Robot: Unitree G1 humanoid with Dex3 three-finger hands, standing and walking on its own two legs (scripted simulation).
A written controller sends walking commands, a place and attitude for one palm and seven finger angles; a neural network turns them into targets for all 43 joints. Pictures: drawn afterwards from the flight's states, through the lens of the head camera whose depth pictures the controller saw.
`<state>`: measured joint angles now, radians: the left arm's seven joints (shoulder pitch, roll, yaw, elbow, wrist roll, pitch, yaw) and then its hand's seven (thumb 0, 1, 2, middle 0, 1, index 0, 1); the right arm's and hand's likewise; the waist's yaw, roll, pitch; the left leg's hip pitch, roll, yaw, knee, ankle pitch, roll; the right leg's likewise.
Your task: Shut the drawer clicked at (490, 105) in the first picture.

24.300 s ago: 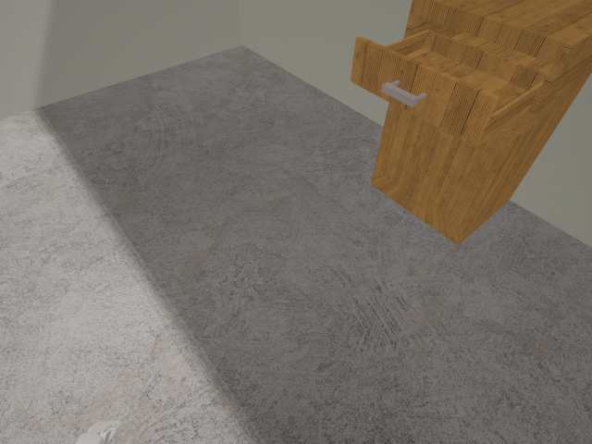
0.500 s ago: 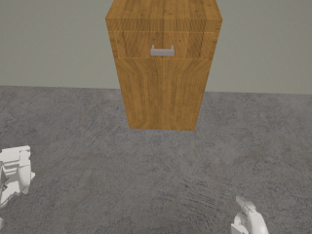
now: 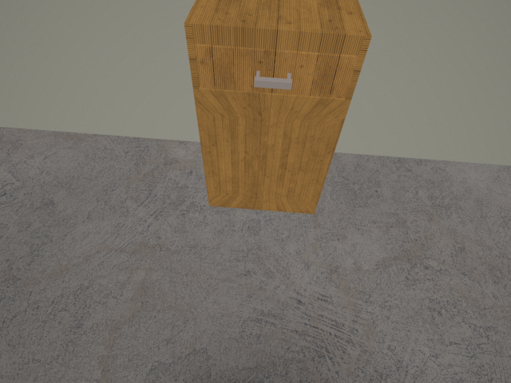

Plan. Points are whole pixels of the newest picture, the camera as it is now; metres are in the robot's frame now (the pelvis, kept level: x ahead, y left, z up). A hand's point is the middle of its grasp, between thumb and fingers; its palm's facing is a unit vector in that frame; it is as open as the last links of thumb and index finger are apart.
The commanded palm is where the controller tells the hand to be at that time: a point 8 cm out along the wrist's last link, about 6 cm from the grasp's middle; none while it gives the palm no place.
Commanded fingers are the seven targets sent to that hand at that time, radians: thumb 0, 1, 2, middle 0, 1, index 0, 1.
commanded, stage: let the arm hang, fingers relaxed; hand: left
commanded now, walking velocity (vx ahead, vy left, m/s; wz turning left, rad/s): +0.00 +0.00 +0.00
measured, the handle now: (273, 79) +0.93 -0.01 -0.04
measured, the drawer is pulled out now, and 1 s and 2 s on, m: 0.00 0.00 0.00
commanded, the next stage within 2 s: look to check the result in 0.78 s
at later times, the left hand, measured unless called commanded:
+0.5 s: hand out of the picture +0.01 +0.20 -0.16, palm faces +0.00 -0.97 -0.22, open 7.1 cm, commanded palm none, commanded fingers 0.00 0.90 0.90 -0.20 -0.30 -0.20 -0.30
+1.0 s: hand out of the picture +0.02 +0.18 -0.16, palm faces +0.01 -0.98 -0.20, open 7.4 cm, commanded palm none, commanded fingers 0.00 0.90 0.90 -0.20 -0.30 -0.20 -0.30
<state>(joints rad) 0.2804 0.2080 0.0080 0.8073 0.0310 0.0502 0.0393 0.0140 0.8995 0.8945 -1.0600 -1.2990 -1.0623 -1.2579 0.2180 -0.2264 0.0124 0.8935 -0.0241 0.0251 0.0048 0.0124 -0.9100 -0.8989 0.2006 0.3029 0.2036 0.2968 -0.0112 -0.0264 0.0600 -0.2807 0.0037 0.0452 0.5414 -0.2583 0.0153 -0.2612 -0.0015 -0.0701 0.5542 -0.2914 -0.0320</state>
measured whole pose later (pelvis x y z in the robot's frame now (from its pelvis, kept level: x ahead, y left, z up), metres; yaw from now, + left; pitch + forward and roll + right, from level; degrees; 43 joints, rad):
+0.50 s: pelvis +0.00 +0.02 +0.01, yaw -1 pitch -1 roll +0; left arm 0.26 0.16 0.00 1.12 0.00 0.00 0.03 0.00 0.90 0.90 -0.25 -0.36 -0.25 -0.36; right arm 0.28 -0.14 0.00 1.12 -0.02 0.01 -0.02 0.01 -0.92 -0.90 0.20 0.30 0.20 0.30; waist 0.00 0.03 0.04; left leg -0.19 -0.01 0.07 0.40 -0.19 0.04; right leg -0.18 -0.01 -0.04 0.41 -0.21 -0.01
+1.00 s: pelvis +0.02 +0.01 +0.01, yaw -2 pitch -1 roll +0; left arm 0.26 0.14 0.01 1.15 0.00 -0.01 0.03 0.00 0.91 0.90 -0.20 -0.30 -0.20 -0.30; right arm 0.28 -0.14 -0.01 1.15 -0.01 0.00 -0.04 0.01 -0.91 -0.90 0.20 0.30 0.20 0.30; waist -0.01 0.02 0.05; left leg -0.16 -0.01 0.08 0.38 -0.21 0.03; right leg -0.15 0.00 -0.04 0.40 -0.23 -0.01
